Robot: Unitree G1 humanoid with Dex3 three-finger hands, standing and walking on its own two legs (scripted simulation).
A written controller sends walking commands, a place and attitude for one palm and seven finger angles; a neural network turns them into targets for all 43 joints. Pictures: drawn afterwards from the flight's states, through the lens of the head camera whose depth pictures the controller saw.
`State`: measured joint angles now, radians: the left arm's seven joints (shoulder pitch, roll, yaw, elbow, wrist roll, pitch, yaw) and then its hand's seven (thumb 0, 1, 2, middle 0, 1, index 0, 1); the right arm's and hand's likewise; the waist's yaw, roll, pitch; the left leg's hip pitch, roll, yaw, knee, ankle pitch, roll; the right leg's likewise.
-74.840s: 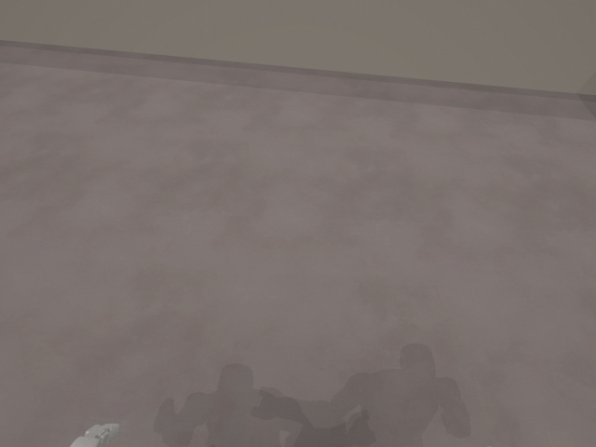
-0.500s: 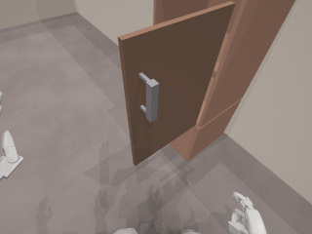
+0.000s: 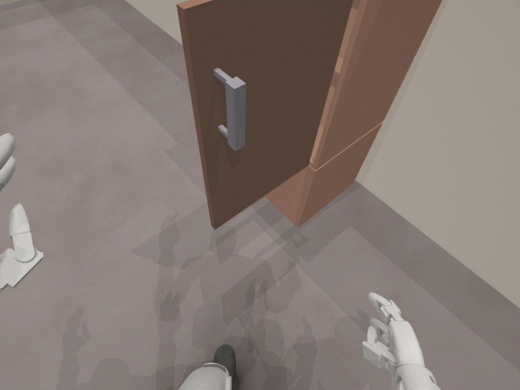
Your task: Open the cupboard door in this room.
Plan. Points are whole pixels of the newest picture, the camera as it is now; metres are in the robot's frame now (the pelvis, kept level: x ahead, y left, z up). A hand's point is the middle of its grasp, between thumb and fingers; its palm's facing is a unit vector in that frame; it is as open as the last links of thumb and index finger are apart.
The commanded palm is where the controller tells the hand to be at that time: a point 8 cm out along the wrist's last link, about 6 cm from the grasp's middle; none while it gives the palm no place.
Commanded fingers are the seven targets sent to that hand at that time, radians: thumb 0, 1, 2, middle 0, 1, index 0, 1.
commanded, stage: stop stepping back and stand still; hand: left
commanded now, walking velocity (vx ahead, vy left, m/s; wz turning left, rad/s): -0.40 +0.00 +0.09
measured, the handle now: (228, 110) +0.54 +0.11 +0.10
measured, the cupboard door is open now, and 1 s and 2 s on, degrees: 89 89 89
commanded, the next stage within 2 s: let the arm hang, fingers relaxed in 0.82 s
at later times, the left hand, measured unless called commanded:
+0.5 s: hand out of the picture +0.12 +0.27 +0.17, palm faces +0.50 -0.76 -0.41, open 7.4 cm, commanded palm +0.06 +0.31 +0.19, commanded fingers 0.00 0.90 0.90 -0.20 -0.30 -0.20 -0.30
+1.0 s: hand out of the picture +0.11 +0.29 +0.08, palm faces +0.34 -0.80 -0.50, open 7.4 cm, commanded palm none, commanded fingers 0.00 0.90 0.90 -0.20 -0.30 -0.20 -0.30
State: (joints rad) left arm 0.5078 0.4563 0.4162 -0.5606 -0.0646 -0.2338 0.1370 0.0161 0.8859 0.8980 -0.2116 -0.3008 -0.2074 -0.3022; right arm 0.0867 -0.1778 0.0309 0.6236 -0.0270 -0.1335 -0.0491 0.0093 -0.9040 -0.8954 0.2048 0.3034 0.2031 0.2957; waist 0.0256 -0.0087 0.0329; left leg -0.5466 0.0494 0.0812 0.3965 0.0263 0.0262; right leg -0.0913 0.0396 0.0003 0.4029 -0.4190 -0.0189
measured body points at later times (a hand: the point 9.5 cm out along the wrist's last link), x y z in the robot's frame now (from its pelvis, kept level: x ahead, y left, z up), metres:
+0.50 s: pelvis -0.05 +0.00 +0.01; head -0.06 +0.01 +0.46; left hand +0.09 +0.31 +0.19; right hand +0.08 -0.25 -0.08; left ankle -0.07 +0.13 -0.73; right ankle -0.09 -0.11 -0.73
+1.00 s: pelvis -0.09 +0.01 +0.00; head -0.09 -0.02 +0.45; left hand +0.09 +0.33 +0.11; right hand +0.08 -0.24 -0.11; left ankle -0.07 +0.13 -0.73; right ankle -0.09 -0.11 -0.72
